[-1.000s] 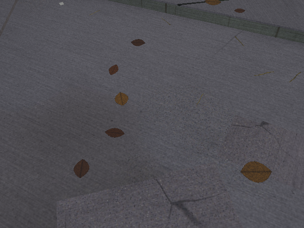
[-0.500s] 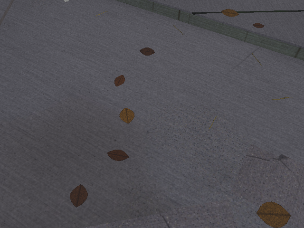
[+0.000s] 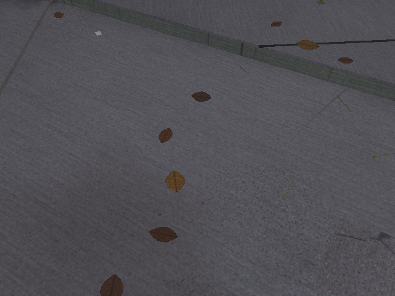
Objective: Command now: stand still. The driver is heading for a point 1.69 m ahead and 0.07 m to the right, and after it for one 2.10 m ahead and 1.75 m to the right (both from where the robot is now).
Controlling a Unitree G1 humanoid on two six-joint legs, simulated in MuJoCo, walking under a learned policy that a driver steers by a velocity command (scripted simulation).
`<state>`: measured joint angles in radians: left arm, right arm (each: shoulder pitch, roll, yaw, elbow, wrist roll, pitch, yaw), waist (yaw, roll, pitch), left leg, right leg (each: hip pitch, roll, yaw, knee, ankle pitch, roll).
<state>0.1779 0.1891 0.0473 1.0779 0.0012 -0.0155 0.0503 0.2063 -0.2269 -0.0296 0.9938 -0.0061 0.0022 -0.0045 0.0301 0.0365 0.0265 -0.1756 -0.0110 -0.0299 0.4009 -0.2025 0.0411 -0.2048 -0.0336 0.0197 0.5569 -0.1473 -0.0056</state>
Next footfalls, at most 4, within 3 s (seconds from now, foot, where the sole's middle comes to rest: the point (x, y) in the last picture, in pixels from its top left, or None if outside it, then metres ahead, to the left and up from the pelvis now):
none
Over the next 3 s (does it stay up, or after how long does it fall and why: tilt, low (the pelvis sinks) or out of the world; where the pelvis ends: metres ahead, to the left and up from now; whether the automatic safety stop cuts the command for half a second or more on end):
stays up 0.02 0.02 0.00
